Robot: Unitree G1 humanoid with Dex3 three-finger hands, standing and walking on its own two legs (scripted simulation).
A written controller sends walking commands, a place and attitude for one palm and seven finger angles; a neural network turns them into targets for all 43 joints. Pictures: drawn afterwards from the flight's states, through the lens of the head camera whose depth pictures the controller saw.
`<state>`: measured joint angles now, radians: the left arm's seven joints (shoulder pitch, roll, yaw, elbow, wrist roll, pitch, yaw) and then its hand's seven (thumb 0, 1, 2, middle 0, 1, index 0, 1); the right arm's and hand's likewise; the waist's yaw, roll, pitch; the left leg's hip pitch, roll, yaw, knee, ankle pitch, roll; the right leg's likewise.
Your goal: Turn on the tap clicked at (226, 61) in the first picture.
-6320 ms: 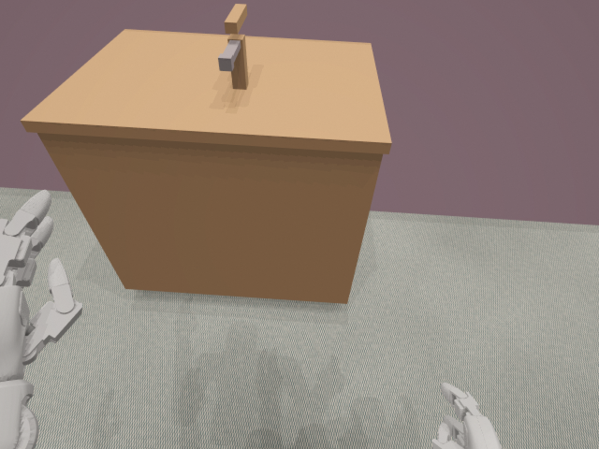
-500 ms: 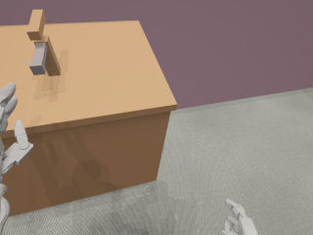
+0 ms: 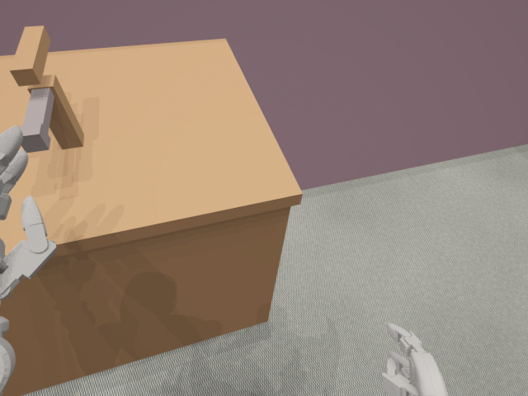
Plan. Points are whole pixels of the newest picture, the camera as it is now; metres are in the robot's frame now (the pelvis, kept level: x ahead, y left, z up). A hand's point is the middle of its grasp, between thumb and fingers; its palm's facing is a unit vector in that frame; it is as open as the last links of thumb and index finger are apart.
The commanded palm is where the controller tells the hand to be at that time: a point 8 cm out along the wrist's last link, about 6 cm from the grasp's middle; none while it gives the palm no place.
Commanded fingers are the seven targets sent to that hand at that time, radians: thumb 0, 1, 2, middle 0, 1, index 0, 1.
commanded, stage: shuffle to correct the standing spot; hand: left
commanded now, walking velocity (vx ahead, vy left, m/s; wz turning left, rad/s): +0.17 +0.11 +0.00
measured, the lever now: (33, 138) +0.39 +0.36 +0.17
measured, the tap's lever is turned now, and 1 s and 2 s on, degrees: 0 0 0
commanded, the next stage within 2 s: come to a stop and stand still in 0.40 s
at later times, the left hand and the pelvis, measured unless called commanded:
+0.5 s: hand (31, 219) +0.24 +0.27 +0.20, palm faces +0.42 -0.83 -0.37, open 7.4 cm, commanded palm +0.19 +0.31 +0.20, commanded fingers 0.00 0.90 0.90 -0.20 -0.30 -0.20 -0.30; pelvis +0.03 +0.03 +0.02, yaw +1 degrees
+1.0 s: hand (12, 197) +0.28 +0.32 +0.18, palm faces +0.44 -0.82 -0.38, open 7.4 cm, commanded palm +0.22 +0.34 +0.20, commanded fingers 0.00 0.90 0.90 -0.20 -0.30 -0.20 -0.30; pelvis +0.06 +0.06 +0.02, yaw +0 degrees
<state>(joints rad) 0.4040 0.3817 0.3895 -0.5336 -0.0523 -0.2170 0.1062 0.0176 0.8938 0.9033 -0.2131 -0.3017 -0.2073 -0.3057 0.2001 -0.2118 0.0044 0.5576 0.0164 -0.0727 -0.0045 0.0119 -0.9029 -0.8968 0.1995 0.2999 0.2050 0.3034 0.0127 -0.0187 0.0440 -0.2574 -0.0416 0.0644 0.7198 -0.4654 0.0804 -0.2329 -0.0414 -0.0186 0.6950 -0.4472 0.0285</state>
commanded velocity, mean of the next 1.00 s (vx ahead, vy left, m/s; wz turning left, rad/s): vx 0.02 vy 0.01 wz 0.00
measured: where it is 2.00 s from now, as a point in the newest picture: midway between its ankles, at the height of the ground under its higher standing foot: outside the picture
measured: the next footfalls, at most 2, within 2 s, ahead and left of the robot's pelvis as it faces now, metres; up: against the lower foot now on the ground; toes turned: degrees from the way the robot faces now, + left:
right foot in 0.18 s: +0.07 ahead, -0.09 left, +0.00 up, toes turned -6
left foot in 0.52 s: +0.10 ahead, +0.17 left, +0.00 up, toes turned +2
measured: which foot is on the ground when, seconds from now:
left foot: down 0.00-0.20, up 0.22-0.50, down 0.52-1.00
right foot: down 0.00-0.02, up 0.04-0.16, down 0.18-0.54, up 0.56-0.70, down 0.72-1.00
